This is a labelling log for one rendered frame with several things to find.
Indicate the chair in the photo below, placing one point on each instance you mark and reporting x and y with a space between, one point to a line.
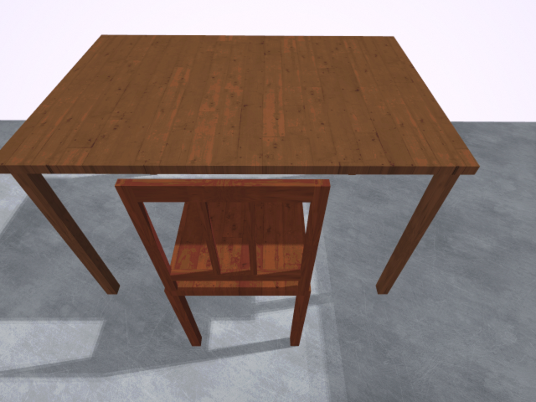
237 237

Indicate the table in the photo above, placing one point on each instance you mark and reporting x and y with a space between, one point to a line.
238 104

